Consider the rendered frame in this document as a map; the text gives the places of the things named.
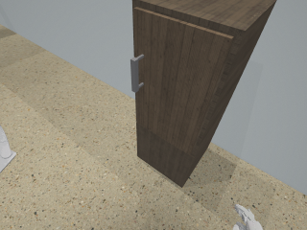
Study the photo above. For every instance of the handle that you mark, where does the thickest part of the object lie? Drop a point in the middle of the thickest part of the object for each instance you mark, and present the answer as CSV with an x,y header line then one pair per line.
x,y
134,73

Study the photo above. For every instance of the right robot hand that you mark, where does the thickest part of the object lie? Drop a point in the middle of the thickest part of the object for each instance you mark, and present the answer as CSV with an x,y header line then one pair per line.
x,y
248,218

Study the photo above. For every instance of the left robot hand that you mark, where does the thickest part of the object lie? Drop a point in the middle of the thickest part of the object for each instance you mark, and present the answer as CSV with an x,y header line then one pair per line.
x,y
6,154

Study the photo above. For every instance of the cupboard door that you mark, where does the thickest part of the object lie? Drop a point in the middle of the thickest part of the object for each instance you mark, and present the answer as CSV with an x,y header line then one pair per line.
x,y
180,69

